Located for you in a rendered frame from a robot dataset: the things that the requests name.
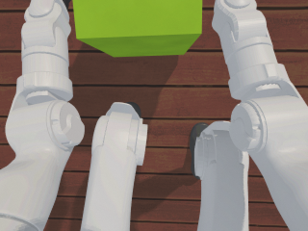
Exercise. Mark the robot left forearm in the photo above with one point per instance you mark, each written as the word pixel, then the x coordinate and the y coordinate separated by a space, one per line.
pixel 44 55

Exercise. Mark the left robot foot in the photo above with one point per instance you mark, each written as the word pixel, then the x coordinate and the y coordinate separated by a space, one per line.
pixel 136 107

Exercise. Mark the robot left upper arm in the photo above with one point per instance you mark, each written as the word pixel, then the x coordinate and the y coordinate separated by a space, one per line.
pixel 42 136

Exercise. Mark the robot right forearm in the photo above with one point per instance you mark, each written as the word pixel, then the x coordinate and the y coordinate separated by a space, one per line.
pixel 248 52

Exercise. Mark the robot right upper arm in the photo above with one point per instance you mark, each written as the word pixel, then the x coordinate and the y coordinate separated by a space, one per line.
pixel 274 132

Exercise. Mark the carton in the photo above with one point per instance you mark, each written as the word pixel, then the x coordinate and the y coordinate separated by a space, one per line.
pixel 138 28

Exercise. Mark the robot right thigh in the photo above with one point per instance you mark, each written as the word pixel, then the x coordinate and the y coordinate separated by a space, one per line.
pixel 224 183

